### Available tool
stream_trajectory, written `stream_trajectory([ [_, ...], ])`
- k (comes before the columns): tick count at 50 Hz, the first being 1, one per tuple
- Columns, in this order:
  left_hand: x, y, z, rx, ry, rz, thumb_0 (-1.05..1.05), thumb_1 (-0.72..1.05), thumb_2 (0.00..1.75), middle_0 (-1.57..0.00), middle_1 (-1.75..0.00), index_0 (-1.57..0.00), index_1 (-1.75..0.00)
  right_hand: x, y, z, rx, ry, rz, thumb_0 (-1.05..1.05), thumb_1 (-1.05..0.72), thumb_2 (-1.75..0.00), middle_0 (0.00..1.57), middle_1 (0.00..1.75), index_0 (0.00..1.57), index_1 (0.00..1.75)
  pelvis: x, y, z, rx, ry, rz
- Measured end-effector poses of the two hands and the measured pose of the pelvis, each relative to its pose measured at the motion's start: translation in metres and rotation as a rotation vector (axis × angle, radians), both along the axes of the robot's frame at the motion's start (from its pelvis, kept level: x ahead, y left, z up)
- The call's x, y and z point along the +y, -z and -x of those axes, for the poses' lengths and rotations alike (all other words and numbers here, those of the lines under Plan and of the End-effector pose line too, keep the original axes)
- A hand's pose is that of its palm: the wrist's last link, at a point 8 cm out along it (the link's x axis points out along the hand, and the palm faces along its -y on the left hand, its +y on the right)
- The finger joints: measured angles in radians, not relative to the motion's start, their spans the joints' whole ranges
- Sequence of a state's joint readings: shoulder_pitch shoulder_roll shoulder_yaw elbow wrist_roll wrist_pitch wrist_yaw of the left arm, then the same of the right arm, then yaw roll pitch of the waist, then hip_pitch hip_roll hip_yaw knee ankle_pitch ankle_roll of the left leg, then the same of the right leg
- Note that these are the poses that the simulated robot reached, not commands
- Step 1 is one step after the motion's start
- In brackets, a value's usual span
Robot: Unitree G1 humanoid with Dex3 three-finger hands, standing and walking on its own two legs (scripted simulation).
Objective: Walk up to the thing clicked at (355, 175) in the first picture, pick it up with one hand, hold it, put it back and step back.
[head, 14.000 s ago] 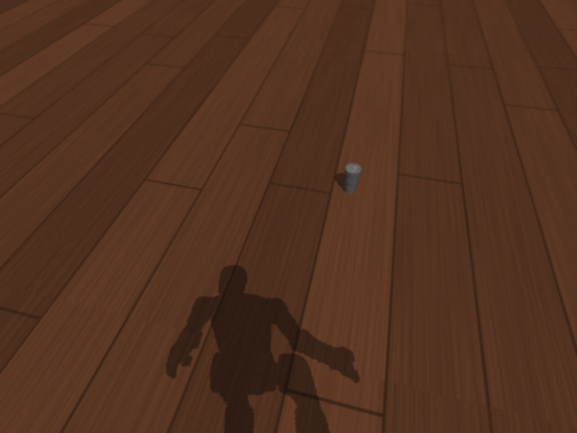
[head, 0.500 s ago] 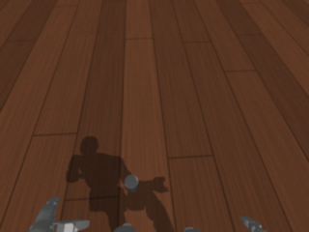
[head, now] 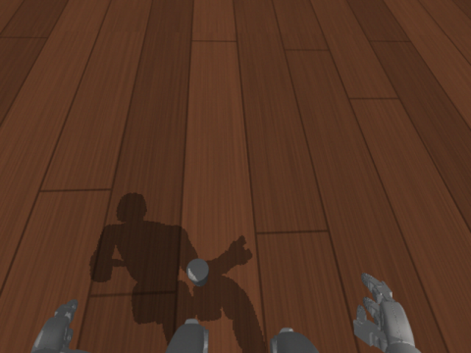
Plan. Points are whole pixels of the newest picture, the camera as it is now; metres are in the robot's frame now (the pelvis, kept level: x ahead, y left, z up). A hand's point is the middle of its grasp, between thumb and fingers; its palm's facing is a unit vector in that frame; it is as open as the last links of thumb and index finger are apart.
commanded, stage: go down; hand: left
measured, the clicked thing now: (198, 274) +0.39 +0.13 -0.62
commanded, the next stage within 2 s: none
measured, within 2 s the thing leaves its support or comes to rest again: neither
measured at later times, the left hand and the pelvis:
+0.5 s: hand (96, 319) +0.19 +0.29 -0.18, palm faces +0.07 -0.97 -0.23, open 17.2 cm; pelvis -0.04 +0.00 -0.09, yaw -1 degrees
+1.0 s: hand (108, 284) +0.28 +0.31 -0.27, palm faces +0.01 -0.99 -0.15, open 17.2 cm; pelvis -0.08 -0.01 -0.22, yaw -4 degrees
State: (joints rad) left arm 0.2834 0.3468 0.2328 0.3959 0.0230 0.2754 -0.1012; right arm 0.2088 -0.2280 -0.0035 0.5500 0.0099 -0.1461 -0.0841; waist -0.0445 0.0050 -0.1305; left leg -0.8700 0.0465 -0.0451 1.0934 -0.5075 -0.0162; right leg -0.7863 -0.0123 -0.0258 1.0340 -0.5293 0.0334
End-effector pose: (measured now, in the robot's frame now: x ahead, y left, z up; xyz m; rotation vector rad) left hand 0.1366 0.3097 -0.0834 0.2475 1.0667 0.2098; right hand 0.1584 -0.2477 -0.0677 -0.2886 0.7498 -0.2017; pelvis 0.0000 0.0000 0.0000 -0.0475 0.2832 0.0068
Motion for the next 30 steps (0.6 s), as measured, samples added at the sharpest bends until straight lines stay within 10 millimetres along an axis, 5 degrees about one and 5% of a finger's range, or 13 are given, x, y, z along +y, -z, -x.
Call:
stream_trajectory([
  [18,0.012,0.028,0.006,-0.086,0.008,0.012,-0.01,-0.45,0.06,-0.08,-0.04,-0.07,-0.04,-0.002,0.039,0.018,0.018,-0.035,0.004,0.01,-0.88,-0.89,0.2,0.3,0.2,0.3,-0.002,0.036,0.02,0.078,0.003,0.006],
  [30,0.034,0.098,-0.078,-0.436,0.116,0.074,-0.01,-0.51,0.03,-0.07,-0.02,-0.07,-0.02,-0.024,0.132,0.039,0.098,-0.063,0.069,0.01,-0.89,-0.89,0.2,0.3,0.2,0.3,-0.006,0.123,0.048,0.215,0.024,0.006],
])
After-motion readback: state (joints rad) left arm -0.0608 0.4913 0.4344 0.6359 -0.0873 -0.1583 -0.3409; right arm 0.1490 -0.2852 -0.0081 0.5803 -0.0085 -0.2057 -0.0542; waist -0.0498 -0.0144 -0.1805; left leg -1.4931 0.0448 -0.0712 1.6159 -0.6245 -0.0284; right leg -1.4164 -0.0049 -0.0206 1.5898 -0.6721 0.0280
